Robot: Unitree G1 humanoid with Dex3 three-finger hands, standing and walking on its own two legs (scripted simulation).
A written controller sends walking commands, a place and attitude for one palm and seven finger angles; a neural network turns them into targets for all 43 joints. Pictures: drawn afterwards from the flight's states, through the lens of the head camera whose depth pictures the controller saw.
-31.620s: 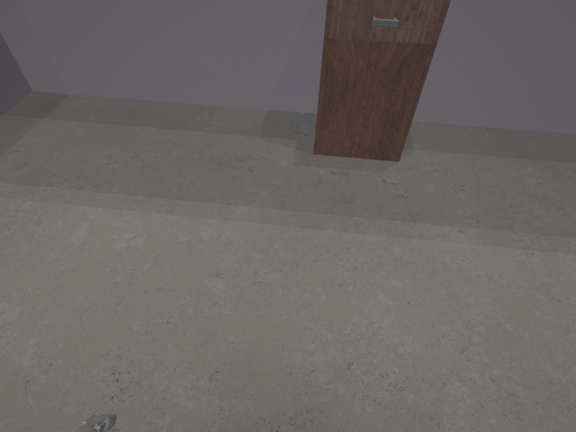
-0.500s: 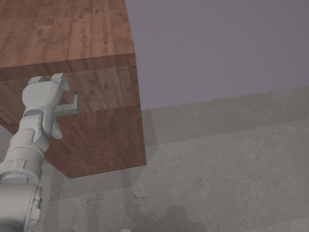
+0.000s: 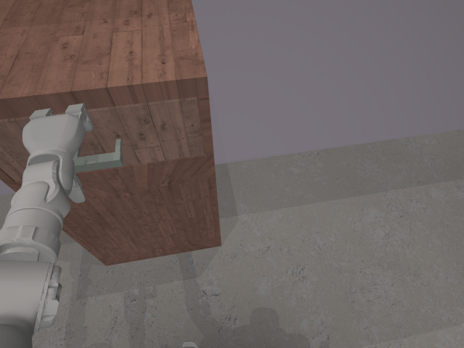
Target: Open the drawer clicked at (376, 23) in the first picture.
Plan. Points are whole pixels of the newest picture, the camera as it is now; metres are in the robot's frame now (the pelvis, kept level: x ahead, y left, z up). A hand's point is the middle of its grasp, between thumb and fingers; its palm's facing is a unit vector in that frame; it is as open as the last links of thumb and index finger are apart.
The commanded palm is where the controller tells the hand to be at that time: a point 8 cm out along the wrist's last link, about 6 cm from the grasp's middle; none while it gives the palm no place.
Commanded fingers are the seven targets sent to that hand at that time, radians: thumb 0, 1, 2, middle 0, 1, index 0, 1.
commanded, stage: re-aim the fingers above the handle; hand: left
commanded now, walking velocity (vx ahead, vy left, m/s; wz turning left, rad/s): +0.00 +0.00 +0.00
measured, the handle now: (97, 154) +0.50 +0.28 +0.00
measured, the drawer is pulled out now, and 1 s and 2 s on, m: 0.00 0.00 0.00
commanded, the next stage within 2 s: lower the fingers behind the handle in 0.92 s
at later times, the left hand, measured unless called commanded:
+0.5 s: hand (74, 153) +0.45 +0.29 +0.06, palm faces -0.02 +0.00 -1.00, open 13.6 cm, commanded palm +0.43 +0.28 +0.12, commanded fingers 0.00 -0.50 0.30 -0.30 -1.20 -0.30 -1.20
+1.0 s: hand (89, 150) +0.46 +0.26 +0.06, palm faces +0.00 +0.01 -1.00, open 13.4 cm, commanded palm +0.44 +0.28 +0.12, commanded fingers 0.00 -0.50 0.30 -0.30 -1.20 -0.30 -1.20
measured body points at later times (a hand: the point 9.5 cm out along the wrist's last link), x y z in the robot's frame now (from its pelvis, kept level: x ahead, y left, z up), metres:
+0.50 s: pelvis +0.00 +0.00 +0.00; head +0.07 -0.01 +0.44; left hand +0.45 +0.28 +0.12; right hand +0.03 -0.27 -0.14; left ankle +0.02 +0.12 -0.71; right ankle -0.03 -0.13 -0.71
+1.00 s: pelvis +0.00 -0.01 +0.00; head +0.07 -0.02 +0.44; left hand +0.45 +0.26 +0.11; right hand +0.03 -0.28 -0.14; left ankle +0.02 +0.12 -0.71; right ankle -0.03 -0.13 -0.71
